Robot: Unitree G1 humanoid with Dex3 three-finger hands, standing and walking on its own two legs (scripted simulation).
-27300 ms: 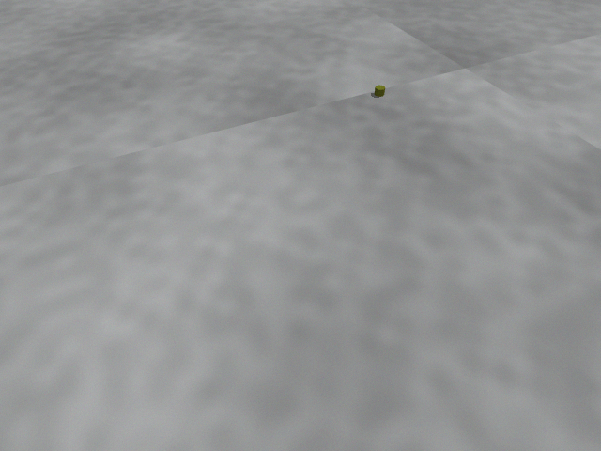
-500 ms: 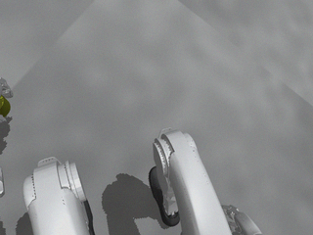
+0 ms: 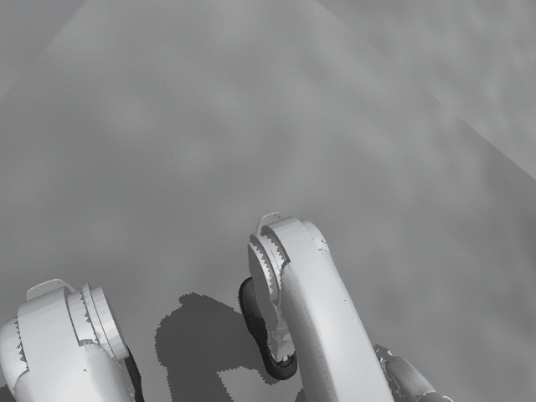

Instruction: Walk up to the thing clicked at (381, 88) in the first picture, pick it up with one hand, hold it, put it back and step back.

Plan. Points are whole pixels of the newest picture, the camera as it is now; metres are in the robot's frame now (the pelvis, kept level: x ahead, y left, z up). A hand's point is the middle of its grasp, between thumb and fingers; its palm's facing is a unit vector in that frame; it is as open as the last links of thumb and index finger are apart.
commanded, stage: rest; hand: left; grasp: from above
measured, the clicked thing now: out of the picture +0.46 +0.33 -0.24
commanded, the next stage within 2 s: open in 1.12 s
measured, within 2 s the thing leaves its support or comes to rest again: rests again in 0.96 s
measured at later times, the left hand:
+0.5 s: hand out of the picture +0.45 +0.32 -0.24, palm faces -0.46 -0.15 -0.88, open 7.8 cm
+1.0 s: hand out of the picture +0.45 +0.31 -0.25, palm faces -0.45 -0.14 -0.88, open 7.8 cm
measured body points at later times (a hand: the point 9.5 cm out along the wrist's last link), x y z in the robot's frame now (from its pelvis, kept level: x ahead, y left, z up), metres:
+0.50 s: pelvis +0.00 +0.01 +0.00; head +0.27 +0.12 +0.34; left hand +0.47 +0.32 -0.19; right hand +0.06 -0.25 -0.08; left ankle +0.06 +0.14 -0.27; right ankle +0.10 -0.13 -0.27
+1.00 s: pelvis +0.00 +0.01 -0.01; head +0.27 +0.12 +0.33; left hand +0.47 +0.32 -0.20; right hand +0.05 -0.25 -0.07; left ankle +0.06 +0.14 -0.27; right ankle +0.10 -0.13 -0.27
